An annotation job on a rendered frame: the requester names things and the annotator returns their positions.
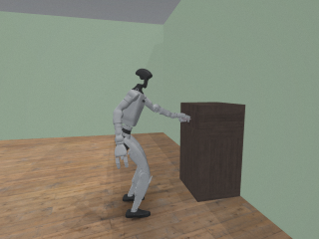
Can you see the drawer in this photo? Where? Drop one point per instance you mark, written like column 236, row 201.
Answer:
column 194, row 118

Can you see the right robot forearm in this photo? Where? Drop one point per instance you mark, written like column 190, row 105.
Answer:
column 118, row 126

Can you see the robot left upper arm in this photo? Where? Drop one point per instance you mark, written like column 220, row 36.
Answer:
column 155, row 108

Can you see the cabinet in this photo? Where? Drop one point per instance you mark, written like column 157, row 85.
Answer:
column 210, row 158

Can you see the right robot hand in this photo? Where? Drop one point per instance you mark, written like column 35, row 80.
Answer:
column 121, row 151

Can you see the robot right thigh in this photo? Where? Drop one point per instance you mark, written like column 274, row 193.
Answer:
column 137, row 156

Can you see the left robot hand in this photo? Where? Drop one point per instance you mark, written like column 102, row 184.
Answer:
column 182, row 115

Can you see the robot right upper arm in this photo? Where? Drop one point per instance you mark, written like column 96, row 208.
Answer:
column 131, row 96

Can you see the humanoid robot torso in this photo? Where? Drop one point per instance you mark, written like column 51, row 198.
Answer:
column 132, row 114

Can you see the left robot forearm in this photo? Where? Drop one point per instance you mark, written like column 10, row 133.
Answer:
column 167, row 113

